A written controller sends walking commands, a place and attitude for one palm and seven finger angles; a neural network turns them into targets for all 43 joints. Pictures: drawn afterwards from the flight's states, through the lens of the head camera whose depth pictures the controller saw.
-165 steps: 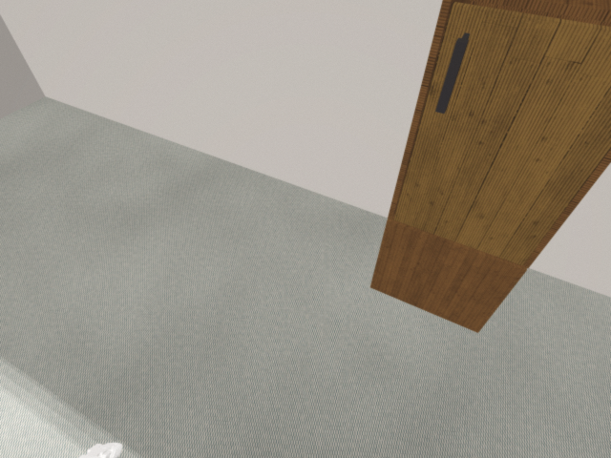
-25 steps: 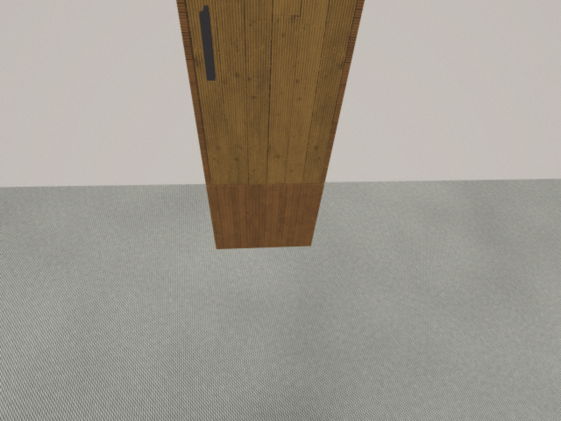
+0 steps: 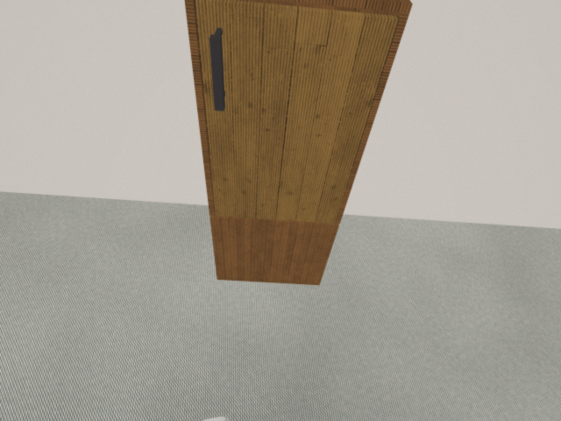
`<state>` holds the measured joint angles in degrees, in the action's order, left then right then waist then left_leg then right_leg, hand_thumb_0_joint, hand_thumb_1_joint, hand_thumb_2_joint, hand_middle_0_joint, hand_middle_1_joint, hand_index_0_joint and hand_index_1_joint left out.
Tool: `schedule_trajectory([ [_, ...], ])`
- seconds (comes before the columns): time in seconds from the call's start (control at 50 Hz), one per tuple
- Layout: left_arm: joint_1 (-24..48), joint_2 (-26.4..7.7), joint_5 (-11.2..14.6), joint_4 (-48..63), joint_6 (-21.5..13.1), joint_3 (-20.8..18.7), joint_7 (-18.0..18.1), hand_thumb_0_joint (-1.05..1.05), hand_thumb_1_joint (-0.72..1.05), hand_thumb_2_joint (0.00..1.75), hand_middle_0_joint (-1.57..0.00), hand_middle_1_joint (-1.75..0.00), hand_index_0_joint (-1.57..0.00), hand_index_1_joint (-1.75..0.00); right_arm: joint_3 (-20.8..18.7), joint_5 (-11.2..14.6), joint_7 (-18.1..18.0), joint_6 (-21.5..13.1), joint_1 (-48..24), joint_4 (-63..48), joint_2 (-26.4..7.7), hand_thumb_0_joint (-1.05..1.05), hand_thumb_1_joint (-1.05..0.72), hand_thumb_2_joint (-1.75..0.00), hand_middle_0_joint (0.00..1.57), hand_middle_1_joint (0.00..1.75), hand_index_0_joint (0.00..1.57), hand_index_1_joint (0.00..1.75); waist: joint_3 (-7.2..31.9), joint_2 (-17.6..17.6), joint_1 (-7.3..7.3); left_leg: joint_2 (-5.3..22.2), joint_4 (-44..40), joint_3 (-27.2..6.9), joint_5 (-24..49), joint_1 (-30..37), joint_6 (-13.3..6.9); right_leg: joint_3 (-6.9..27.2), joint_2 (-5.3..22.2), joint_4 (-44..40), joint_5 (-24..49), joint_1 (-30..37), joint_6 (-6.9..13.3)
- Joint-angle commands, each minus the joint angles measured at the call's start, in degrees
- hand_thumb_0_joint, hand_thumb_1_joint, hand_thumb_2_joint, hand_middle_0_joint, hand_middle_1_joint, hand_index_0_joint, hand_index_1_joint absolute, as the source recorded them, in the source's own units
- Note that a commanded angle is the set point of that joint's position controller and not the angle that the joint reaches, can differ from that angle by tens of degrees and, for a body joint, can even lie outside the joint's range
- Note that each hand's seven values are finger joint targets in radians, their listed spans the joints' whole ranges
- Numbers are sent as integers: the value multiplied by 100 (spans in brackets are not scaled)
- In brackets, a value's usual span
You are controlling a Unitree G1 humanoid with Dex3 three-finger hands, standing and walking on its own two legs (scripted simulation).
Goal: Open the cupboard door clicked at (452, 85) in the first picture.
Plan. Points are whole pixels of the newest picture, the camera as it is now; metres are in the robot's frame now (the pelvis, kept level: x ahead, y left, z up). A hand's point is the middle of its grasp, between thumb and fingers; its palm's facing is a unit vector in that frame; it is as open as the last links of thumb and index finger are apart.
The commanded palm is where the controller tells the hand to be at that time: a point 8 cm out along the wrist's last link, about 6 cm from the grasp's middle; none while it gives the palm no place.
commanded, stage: take the last steps up to it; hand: left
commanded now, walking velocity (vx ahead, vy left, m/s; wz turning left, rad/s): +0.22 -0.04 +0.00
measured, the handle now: (219, 70) +0.70 +0.18 +0.15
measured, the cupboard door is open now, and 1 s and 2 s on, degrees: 0 0 0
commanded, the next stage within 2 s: come to a stop and stand still in 0.20 s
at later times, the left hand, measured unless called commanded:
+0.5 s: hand (189, 394) +0.19 +0.16 -0.16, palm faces +0.00 -0.97 -0.23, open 7.3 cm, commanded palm none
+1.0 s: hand out of the picture +0.13 +0.23 -0.16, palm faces +0.08 -0.98 -0.20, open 7.4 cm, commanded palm none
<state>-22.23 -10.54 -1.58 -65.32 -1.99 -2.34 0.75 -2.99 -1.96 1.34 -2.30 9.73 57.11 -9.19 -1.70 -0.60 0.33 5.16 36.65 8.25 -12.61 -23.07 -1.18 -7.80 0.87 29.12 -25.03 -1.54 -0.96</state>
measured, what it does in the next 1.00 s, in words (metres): walks ahead: right foot, then left foot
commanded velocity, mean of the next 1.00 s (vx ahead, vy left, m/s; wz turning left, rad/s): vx -0.04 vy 0.02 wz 0.00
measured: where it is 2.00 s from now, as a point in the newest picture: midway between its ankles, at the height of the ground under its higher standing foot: outside the picture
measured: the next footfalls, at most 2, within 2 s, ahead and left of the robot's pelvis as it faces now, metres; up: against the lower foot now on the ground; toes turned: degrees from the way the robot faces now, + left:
right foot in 0.44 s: +0.25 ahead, -0.16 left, +0.00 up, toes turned -8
left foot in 0.80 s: +0.16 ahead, +0.12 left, +0.00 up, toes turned +5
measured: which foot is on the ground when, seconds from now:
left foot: down 0.00-0.48, up 0.50-0.78, down 0.80-1.00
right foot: down 0.00-0.00, up 0.02-0.42, down 0.44-0.80, up 0.82-1.00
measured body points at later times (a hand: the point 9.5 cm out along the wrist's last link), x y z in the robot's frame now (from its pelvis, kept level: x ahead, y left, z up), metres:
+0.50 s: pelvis +0.15 -0.03 +0.01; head +0.17 -0.04 +0.46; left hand +0.19 +0.21 -0.14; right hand +0.08 -0.23 -0.16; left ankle +0.09 +0.08 -0.72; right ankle +0.21 -0.15 -0.72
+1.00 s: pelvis +0.10 +0.03 +0.02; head +0.11 +0.06 +0.47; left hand +0.13 +0.28 -0.15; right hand +0.17 -0.20 -0.12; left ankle +0.12 +0.12 -0.72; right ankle +0.09 -0.10 -0.67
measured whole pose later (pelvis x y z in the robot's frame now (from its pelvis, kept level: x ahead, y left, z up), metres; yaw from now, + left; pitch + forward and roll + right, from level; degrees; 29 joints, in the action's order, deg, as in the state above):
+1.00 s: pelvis +0.10 +0.03 +0.02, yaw +0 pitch -1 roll +0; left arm -13.9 -12.2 -1.6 -58.9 3.5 -3.6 1.6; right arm -1.7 -1.6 -1.6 0.9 12.2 57.6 -8.2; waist -1.0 -3.4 0.9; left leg -0.7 27.1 5.1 -13.4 -12.9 -3.2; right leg -0.3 1.9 52.8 -22.2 -22.6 -1.7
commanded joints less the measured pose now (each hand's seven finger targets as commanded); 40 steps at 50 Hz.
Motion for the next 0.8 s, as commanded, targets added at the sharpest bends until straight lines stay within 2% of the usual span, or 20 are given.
schedule_trajectory([
  [0.0,223,-433,52,664,-93,-69,-53,0,90,90,-20,-30,-20,-30,-304,9,-244,-42,2246,438,-1513,0,-90,-90,20,30,20,30,604,1704,-800,2235,-2406,-3471,-685,2761,-1012,525,-65,4046,-822,-3187,243],
  [0.04,564,-340,14,605,-78,-102,-112,0,90,90,-20,-30,-20,-30,-169,54,-284,-81,1364,205,-983,0,-90,-90,20,30,20,30,-225,657,-494,1901,-2541,-2731,-693,1706,-935,801,469,4438,186,-3515,223],
  [0.08,237,-161,-24,410,-9,-84,-149,0,90,90,-20,-30,-20,-30,-43,81,-308,-193,926,196,-580,0,-90,-90,20,30,20,30,-276,482,-128,1505,-2547,-1671,284,1231,-715,771,644,3974,664,-3040,98],
  [0.14,-141,50,-41,291,132,-79,-109,0,90,90,-20,-30,-20,-30,-45,98,-311,-222,874,223,-444,0,-90,-90,20,30,20,30,-94,607,28,1147,-2513,-821,1108,1109,-683,594,624,3393,954,-2702,-30],
  [0.18,-3,77,-31,349,159,-76,-111,0,90,90,-20,-30,-20,-30,-38,105,-312,-203,978,271,-485,0,-90,-90,20,30,20,30,-141,442,11,1111,-2567,-808,1165,1175,-732,543,635,2982,1119,-2745,-75],
  [0.26,501,113,-31,530,187,-62,-119,0,90,90,-20,-30,-20,-30,-75,73,-306,-144,1122,380,-562,0,-90,-90,20,30,20,30,-328,683,-81,1093,-2557,-695,935,1349,-822,371,637,1926,1192,-2763,-105],
  [0.32,775,139,1,542,163,-9,-61,0,90,90,-20,-30,-20,-30,-29,54,-341,-80,1248,527,-465,0,-90,-90,20,30,20,30,-387,804,-136,1054,-2112,-551,2185,1400,-784,305,496,1144,1134,-2307,-69],
  [0.36,604,121,21,458,139,20,0,0,90,90,-20,-30,-20,-30,-14,61,-377,-20,1176,593,-484,0,-90,-90,20,30,20,30,-209,696,-27,871,-1541,-407,2768,1464,-569,198,327,287,1500,-1593,-44],
  [0.38,339,-32,24,371,111,4,31,0,90,90,-20,-30,-20,-30,-17,93,-380,-2,1140,637,-476,0,-90,-90,20,30,20,30,-108,535,129,757,-1217,-347,2618,1408,-370,192,358,-346,2206,-1136,-55],
  [0.4,94,-333,12,286,67,-38,80,0,90,90,-20,-30,-20,-30,-2,138,-367,8,1242,661,-345,0,-90,-90,20,30,20,30,92,122,182,521,-904,-272,1817,1131,-114,536,651,-542,3486,-523,-10],
  [0.42,45,-648,11,302,48,-71,135,0,90,90,-20,-30,-20,-30,-13,190,-337,44,1425,621,-204,0,-90,-90,20,30,20,30,372,-373,85,196,-602,-224,433,584,80,1271,1375,-176,5287,10,295],
  [0.44,97,-868,35,334,74,-113,142,0,90,90,-20,-30,-20,-30,-48,214,-309,132,1570,614,-116,0,-90,-90,20,30,20,30,328,-544,-9,-138,-301,-140,-850,452,188,1413,1971,-99,6381,-29,669],
  [0.48,70,-942,36,374,76,-186,193,0,90,90,-20,-30,-20,-30,-100,193,-358,342,1373,519,-159,0,-90,-90,20,30,20,30,755,-1765,203,-296,1389,-298,-2389,371,268,1789,2315,-418,7175,-165,1284],
  [0.52,422,-890,-9,552,161,-249,256,0,90,90,-20,-30,-20,-30,-133,191,-354,386,1097,423,-204,0,-90,-90,20,30,20,30,680,-1089,209,-330,2504,-793,-2296,-147,245,1725,2319,-382,6678,-184,1458],
  [0.58,918,-908,-32,851,242,-312,283,0,90,90,-20,-30,-20,-30,-161,158,-281,494,923,277,-178,0,-90,-90,20,30,20,30,726,-671,90,-324,2512,-849,-1880,-100,327,1238,2079,-531,5307,-642,1214],
  [0.66,1227,-1002,-86,1098,286,-358,242,0,90,90,-20,-30,-20,-30,-139,124,-212,484,933,80,-173,0,-90,-90,20,30,20,30,629,-1165,13,-319,1493,-658,-1609,301,347,1217,1894,-785,3502,-1224,1067],
  [0.72,1408,-995,-55,1186,360,-369,183,0,90,90,-20,-30,-20,-30,-117,115,-200,395,1351,127,-211,0,-90,-90,20,30,20,30,574,-1169,-219,-431,-246,-322,-596,1170,296,1063,1524,-572,1867,-1758,678],
  [0.74,1372,-872,-5,1204,407,-333,148,0,90,90,-20,-30,-20,-30,-125,112,-198,354,1430,137,-342,0,-90,-90,20,30,20,30,453,-733,-256,-364,-972,-391,-225,1620,265,938,1280,-245,1099,-2211,449],
  [0.76,1312,-568,54,1299,461,-267,109,0,90,90,-20,-30,-20,-30,-183,64,-195,311,1342,17,-704,0,-90,-90,20,30,20,30,157,644,-257,392,-1809,-1492,-715,1355,29,546,704,572,65,-2799,158],
  [0.78,1378,-303,57,1429,506,-228,91,0,90,90,-20,-30,-20,-30,-247,15,-205,310,998,-271,-1153,0,-90,-90,20,30,20,30,-284,1942,-264,1406,-2719,-2753,-1110,200,-379,299,92,1728,-495,-2807,-90],
])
